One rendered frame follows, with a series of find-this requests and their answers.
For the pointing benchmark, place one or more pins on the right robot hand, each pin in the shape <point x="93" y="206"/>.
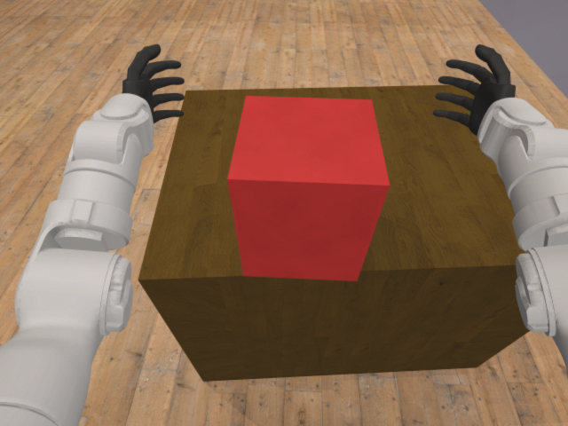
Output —
<point x="493" y="87"/>

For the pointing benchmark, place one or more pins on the robot left forearm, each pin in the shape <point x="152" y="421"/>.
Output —
<point x="92" y="211"/>

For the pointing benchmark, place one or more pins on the robot right forearm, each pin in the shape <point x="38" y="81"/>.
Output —
<point x="531" y="157"/>

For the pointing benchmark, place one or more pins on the right robot upper arm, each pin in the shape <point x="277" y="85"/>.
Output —
<point x="542" y="293"/>

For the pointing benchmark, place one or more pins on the left robot hand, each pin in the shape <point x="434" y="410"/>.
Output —
<point x="138" y="81"/>

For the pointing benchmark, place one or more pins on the pedestal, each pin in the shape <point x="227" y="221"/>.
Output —
<point x="437" y="286"/>

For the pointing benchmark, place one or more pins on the carton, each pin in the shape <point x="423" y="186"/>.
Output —
<point x="307" y="183"/>

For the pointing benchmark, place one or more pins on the left robot upper arm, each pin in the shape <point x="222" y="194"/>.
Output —
<point x="71" y="299"/>

